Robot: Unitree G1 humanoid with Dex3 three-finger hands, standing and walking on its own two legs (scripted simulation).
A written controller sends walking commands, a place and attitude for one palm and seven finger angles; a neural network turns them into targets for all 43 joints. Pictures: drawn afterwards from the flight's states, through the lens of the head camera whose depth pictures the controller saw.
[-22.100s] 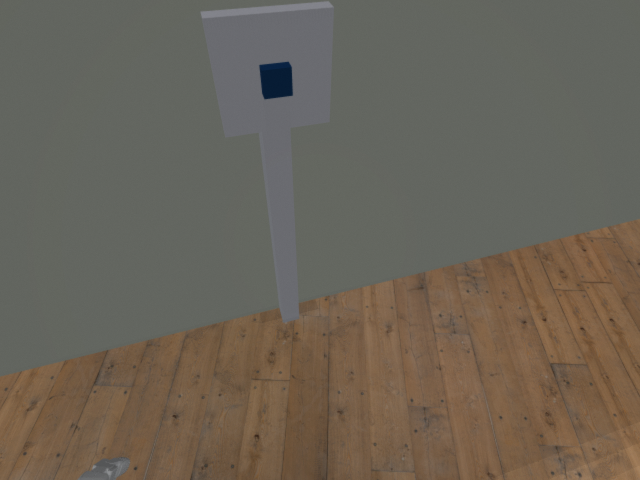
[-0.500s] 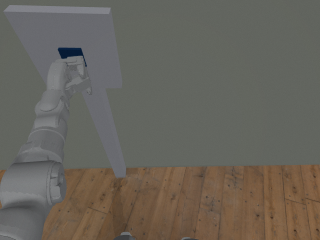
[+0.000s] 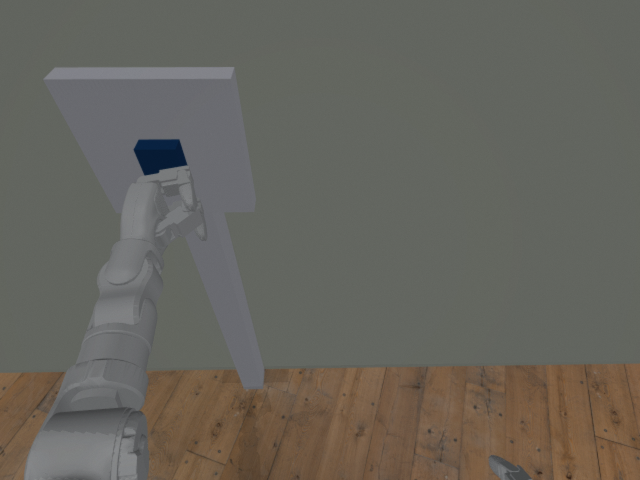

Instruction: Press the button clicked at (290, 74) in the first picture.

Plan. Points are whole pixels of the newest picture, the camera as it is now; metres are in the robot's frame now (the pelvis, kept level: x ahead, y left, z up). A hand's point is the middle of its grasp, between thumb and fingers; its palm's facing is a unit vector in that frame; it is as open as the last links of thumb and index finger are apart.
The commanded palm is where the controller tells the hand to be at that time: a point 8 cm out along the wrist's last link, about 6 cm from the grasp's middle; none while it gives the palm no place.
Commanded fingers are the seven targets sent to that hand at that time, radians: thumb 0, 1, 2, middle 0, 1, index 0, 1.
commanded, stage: pull the fist back off the button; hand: left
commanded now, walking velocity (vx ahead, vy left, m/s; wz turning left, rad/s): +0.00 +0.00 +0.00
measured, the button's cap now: (163, 159) +0.48 +0.21 +0.16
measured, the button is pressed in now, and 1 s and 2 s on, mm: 0 0 0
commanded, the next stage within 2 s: draw the hand back to the body in 0.38 s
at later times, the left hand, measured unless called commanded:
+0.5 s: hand (181, 249) +0.35 +0.17 +0.13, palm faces +0.02 -1.00 -0.02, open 3.2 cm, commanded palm +0.32 +0.22 +0.14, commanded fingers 0.00 0.90 0.90 -1.30 -1.50 -1.30 -1.50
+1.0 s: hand (125, 297) +0.27 +0.20 +0.16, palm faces +0.04 -1.00 -0.03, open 3.2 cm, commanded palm +0.23 +0.25 +0.16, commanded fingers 0.00 0.90 0.90 -1.30 -1.50 -1.30 -1.50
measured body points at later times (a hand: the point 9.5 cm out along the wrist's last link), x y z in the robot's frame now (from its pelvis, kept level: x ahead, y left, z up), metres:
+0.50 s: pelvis +0.01 -0.01 +0.01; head +0.01 -0.02 +0.46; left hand +0.35 +0.22 +0.13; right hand +0.20 -0.24 -0.07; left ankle +0.03 +0.11 -0.72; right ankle -0.01 -0.11 -0.72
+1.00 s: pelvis +0.00 -0.01 +0.01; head -0.03 -0.03 +0.46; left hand +0.26 +0.25 +0.16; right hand +0.19 -0.24 -0.06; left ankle +0.03 +0.11 -0.72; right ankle -0.01 -0.11 -0.72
